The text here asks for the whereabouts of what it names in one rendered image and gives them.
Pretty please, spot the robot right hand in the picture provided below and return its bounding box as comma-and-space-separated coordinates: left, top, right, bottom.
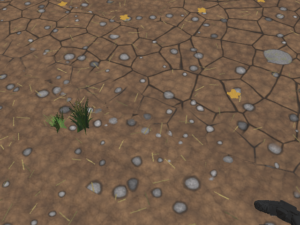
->
254, 200, 300, 225

